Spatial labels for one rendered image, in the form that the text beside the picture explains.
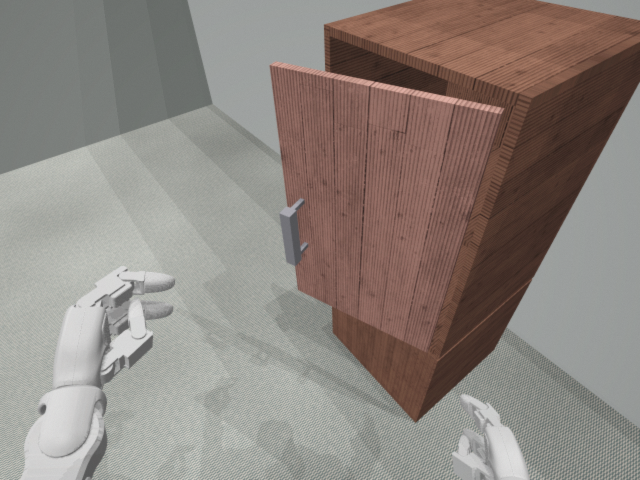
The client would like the right robot hand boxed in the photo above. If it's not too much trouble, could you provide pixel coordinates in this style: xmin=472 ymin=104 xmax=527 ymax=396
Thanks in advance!
xmin=452 ymin=394 xmax=530 ymax=480

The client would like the left robot hand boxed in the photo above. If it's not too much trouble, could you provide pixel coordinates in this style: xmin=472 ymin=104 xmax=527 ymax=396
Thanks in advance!
xmin=52 ymin=266 xmax=175 ymax=391

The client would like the robot left forearm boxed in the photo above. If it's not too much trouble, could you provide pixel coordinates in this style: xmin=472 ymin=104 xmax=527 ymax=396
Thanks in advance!
xmin=20 ymin=385 xmax=107 ymax=480

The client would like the handle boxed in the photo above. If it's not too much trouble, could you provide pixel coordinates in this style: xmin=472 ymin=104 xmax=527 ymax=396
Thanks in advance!
xmin=279 ymin=198 xmax=308 ymax=266

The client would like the cupboard door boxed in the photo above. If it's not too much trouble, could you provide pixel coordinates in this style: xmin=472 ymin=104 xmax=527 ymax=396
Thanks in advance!
xmin=269 ymin=61 xmax=504 ymax=353

